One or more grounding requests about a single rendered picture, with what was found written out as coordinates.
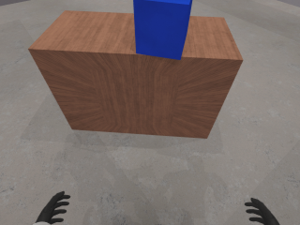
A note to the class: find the robot left hand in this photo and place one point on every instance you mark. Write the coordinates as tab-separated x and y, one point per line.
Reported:
48	211

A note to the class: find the robot right hand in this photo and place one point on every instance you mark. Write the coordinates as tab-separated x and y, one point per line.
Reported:
267	218

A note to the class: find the carton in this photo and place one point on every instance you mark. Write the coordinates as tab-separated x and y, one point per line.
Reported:
161	27

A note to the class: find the pedestal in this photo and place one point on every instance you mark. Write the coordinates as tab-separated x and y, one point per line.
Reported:
89	61

